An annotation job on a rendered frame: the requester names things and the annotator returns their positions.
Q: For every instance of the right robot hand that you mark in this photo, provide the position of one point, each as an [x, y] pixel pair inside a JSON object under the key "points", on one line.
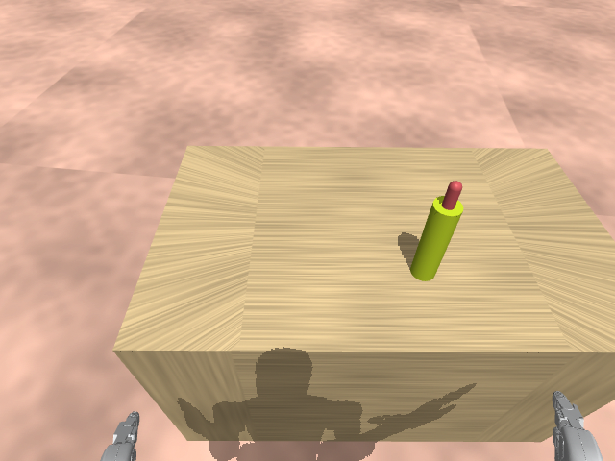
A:
{"points": [[572, 442]]}

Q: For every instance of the bottle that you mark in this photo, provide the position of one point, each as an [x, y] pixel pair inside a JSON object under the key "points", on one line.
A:
{"points": [[444, 215]]}

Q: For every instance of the left robot hand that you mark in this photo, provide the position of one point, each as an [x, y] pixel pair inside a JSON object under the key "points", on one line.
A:
{"points": [[124, 439]]}

